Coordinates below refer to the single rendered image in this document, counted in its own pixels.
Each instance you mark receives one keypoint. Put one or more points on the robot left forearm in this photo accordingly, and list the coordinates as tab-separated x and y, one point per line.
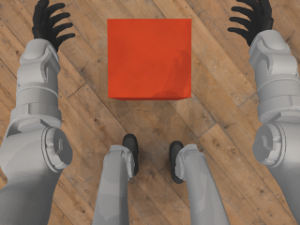
36	90

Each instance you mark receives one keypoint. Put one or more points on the robot right thigh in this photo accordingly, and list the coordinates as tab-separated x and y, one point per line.
205	204

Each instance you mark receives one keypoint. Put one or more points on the carton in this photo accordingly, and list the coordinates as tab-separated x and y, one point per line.
149	59

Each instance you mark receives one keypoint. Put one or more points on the robot left upper arm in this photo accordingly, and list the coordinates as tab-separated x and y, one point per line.
32	162

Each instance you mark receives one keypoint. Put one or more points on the robot right shin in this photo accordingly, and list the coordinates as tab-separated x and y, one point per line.
187	147

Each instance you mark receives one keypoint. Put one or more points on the left robot hand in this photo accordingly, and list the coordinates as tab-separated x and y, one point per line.
43	24

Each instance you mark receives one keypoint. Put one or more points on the right robot hand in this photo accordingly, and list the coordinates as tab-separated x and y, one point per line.
260	19

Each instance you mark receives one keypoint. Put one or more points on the robot right forearm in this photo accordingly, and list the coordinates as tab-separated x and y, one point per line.
277	78

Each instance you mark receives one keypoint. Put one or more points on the robot right upper arm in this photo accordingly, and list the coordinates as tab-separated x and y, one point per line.
277	146

